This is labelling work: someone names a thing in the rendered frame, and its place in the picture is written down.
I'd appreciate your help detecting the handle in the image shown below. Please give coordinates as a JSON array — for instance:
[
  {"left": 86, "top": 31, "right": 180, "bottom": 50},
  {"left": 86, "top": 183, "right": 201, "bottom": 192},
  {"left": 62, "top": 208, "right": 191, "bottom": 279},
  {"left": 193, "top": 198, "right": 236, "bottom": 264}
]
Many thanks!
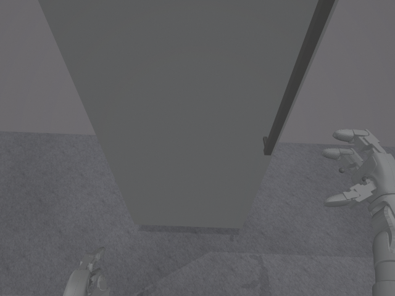
[{"left": 263, "top": 0, "right": 335, "bottom": 155}]

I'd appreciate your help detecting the fridge door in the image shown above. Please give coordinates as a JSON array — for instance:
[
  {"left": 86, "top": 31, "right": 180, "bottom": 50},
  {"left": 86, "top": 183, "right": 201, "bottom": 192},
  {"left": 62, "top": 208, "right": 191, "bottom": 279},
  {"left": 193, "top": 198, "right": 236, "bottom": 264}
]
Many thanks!
[{"left": 38, "top": 0, "right": 339, "bottom": 229}]

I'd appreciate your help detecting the right robot forearm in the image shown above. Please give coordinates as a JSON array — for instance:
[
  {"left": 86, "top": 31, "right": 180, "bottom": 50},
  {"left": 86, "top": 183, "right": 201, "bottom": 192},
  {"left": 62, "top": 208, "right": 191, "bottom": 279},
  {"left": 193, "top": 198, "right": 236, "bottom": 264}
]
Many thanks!
[{"left": 368, "top": 194, "right": 395, "bottom": 296}]

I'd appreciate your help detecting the robot right hand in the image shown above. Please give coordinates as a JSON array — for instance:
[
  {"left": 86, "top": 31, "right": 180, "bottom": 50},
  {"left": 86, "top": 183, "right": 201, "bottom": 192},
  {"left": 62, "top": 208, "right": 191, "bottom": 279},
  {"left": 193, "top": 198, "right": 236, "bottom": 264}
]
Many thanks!
[{"left": 321, "top": 129, "right": 395, "bottom": 209}]

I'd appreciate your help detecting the robot left hand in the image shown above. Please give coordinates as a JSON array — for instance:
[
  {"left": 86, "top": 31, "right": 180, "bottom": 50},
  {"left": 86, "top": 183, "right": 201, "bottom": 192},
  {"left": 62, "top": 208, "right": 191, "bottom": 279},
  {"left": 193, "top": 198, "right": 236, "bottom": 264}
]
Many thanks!
[{"left": 63, "top": 247, "right": 110, "bottom": 296}]

